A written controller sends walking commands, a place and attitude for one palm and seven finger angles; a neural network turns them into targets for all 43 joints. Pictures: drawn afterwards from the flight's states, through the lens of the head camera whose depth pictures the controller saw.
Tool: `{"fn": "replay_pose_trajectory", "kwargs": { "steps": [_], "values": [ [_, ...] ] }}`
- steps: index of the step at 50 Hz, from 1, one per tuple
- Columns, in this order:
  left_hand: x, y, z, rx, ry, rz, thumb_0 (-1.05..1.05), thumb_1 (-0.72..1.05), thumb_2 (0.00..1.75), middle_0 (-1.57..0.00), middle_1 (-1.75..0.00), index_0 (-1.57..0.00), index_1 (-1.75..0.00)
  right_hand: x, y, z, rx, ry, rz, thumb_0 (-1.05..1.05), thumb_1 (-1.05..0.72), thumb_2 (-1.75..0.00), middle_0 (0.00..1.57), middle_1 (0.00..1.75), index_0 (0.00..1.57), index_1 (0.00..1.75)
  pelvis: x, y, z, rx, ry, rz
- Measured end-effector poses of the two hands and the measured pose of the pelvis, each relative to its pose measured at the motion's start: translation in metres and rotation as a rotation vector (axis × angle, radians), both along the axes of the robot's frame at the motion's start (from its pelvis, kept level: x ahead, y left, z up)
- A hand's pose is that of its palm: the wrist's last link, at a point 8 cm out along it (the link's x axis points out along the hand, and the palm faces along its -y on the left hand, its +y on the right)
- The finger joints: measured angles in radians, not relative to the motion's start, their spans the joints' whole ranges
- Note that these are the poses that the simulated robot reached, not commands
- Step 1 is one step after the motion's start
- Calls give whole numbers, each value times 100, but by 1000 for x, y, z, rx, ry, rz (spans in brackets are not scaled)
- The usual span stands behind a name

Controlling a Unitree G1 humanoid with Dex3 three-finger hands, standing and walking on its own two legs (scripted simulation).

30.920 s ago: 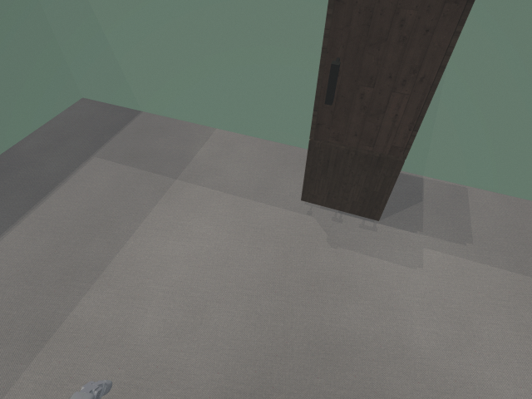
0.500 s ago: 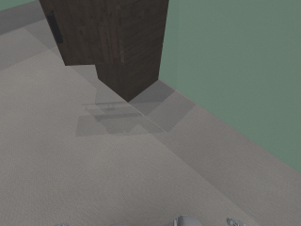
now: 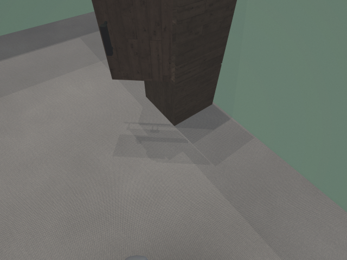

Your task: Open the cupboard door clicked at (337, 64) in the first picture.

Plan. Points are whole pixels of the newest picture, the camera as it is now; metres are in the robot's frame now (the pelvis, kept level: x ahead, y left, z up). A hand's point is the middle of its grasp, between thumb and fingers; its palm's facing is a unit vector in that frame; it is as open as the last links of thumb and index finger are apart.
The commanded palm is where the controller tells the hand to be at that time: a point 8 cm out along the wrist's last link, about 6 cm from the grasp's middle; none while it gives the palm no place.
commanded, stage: take the last steps up to it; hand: left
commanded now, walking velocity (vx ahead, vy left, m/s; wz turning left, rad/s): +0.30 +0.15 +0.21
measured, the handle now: (107, 38) +1.05 +0.40 -0.08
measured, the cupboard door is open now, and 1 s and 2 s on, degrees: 51 51 51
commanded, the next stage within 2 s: come to a stop and stand still in 1.26 s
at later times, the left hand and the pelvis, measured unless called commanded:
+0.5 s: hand (89, 228) +0.21 +0.25 -0.17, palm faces +0.05 -0.99 -0.16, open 7.4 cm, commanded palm none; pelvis +0.12 +0.07 +0.00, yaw +4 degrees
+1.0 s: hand (93, 205) +0.27 +0.26 -0.16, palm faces +0.16 -0.96 -0.21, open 7.2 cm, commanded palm none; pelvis +0.31 +0.07 +0.00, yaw +4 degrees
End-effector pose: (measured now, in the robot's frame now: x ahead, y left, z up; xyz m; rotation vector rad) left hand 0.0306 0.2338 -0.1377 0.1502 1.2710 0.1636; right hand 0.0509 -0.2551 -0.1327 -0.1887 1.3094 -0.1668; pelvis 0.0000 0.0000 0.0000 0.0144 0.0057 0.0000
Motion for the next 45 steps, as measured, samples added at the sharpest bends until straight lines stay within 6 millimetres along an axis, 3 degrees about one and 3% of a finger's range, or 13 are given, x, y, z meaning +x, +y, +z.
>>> {"fn": "replay_pose_trajectory", "kwargs": {
  "steps": [7,11,16,21,27,32,34,37,39,45],
  "values": [
    [-41,45,-26,-27,132,107,1,91,90,-20,-30,-20,-30,52,41,4,-41,-92,101,0,-91,-90,20,30,19,30,19,35,-13,-15,1,39],
    [-22,65,-20,-24,155,93,1,91,90,-20,-30,-20,-30,53,64,9,-36,-100,94,0,-91,-90,20,30,19,30,34,50,-5,-29,-1,39],
    [40,77,-8,-24,43,70,1,91,90,-19,-30,-20,-29,33,90,8,1,0,75,0,-91,-90,20,30,20,30,58,62,3,-35,-4,61],
    [109,76,-2,-28,-54,37,1,91,90,-19,-30,-19,-29,10,108,2,41,126,27,0,-91,-90,20,30,20,30,87,68,3,-27,-7,70],
    [199,59,-1,-40,-124,-39,1,91,90,-19,-30,-19,-29,-7,117,-6,73,259,-53,0,-91,-90,20,30,20,30,131,66,-5,-11,-6,65],
    [275,38,-6,-42,-207,-87,1,91,90,-19,-30,-20,-30,-2,113,-16,93,373,-101,0,-91,-90,20,30,20,30,179,56,-20,-5,-9,65],
    [291,33,-7,-39,-240,-69,1,91,90,-19,-30,-20,-30,13,107,-19,96,398,-106,0,-91,-90,20,30,20,30,194,51,-24,-6,-20,69],
    [288,32,-4,-33,-208,-18,0,91,90,-20,-30,-20,-30,60,94,-19,83,355,-81,0,-91,-90,20,30,20,30,214,48,-16,-11,-33,85],
    [277,32,-2,-28,-151,16,0,91,90,-20,-30,-20,-30,103,86,-17,72,290,-55,1,-91,-90,20,30,20,30,227,48,-9,-11,-25,83],
    [253,63,8,33,-18,95,-3,96,90,-20,-30,-20,-30,239,83,-9,59,59,32,0,-91,-90,20,30,19,30,269,54,4,-7,0,78]
  ]
}}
